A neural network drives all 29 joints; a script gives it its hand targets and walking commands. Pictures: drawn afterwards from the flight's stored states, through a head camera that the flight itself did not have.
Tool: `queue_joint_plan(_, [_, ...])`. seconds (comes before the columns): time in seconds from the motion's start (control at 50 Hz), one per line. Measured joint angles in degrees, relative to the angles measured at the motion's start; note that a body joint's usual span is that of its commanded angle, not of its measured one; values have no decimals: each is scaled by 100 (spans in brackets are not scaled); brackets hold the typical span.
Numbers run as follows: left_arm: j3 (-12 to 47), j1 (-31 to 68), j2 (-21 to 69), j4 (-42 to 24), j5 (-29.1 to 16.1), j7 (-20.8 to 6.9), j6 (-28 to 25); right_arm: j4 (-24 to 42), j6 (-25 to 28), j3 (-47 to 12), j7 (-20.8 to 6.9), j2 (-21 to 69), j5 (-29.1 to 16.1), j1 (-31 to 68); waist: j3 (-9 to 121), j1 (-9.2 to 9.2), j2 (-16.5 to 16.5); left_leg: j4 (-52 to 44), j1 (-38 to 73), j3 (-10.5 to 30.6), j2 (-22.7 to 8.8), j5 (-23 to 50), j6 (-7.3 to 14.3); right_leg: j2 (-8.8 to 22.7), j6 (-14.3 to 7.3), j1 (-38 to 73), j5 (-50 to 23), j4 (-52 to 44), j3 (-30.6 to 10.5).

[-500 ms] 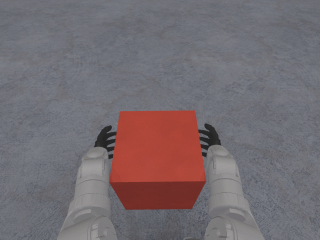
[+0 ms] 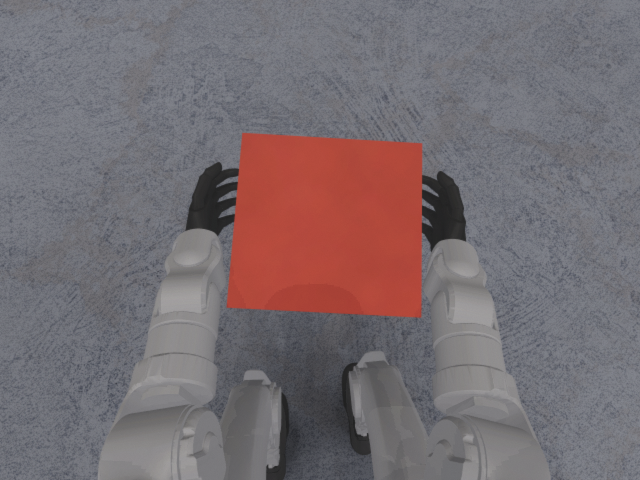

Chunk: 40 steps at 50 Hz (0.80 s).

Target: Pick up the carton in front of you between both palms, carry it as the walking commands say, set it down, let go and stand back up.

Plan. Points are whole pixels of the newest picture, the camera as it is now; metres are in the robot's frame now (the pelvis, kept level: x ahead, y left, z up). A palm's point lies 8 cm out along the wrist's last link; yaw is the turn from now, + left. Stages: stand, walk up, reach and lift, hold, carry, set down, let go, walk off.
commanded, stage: set down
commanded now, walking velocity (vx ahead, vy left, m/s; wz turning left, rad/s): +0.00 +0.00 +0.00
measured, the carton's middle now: (324, 240) +0.42 -0.03 -0.14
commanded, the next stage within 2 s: none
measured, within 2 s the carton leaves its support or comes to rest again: rests again in 1.94 s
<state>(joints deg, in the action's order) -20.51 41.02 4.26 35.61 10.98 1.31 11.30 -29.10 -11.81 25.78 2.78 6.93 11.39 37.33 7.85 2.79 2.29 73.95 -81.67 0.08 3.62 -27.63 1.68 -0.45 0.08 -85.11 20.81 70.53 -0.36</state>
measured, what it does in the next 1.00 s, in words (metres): lowers itself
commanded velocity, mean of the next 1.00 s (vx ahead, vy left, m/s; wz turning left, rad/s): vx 0.00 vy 0.00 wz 0.00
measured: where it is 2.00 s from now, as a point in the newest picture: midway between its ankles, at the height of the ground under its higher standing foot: (318, 439)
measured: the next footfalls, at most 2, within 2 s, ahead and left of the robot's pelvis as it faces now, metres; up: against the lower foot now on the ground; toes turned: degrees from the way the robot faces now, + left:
none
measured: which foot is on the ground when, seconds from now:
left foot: down 0.00-1.00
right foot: down 0.00-1.00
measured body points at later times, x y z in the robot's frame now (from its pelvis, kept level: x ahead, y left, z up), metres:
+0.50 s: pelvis -0.03 +0.00 -0.13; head +0.26 -0.01 +0.22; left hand +0.49 +0.09 -0.23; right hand +0.44 -0.21 -0.23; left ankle +0.04 +0.10 -0.60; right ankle +0.09 -0.12 -0.60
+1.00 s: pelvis -0.04 +0.00 -0.23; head +0.32 -0.01 +0.04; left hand +0.53 +0.07 -0.39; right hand +0.47 -0.23 -0.38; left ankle +0.04 +0.10 -0.60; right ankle +0.09 -0.12 -0.60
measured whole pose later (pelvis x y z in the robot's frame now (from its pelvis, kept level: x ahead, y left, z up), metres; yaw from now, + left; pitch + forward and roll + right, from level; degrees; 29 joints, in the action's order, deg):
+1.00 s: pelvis -0.04 +0.00 -0.23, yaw +1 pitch +44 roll -1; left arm -10.3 80.9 -12.7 55.1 4.3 4.8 14.8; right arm -41.1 -16.1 29.2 6.0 -4.8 5.3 71.3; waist -9.8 7.6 1.4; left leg 119.5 -127.8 -1.2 4.5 -35.6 1.4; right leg 0.0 0.2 -131.5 26.8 114.4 0.7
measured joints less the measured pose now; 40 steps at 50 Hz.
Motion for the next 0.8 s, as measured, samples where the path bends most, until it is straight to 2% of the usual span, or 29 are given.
queue_joint_plan(0.2, [-159,704,-132,502,132,47,178,-336,-217,367,-63,-123,206,619,356,81,8,1001,-1315,-76,41,-271,22,24,28,-1342,252,1011,-36])
queue_joint_plan(0.46, [170,1775,-623,885,-206,182,266,-429,-311,442,101,-386,-46,1483,-46,172,20,2390,-2824,-91,70,-511,-21,39,11,-2855,442,2357,12])
queue_joint_plan(0.8, [456,3337,-1216,1633,-295,220,359,-647,-464,631,262,-716,-176,2647,-987,305,11,3774,-4156,-105,93,-647,-44,49,-1,-4180,505,3661,71])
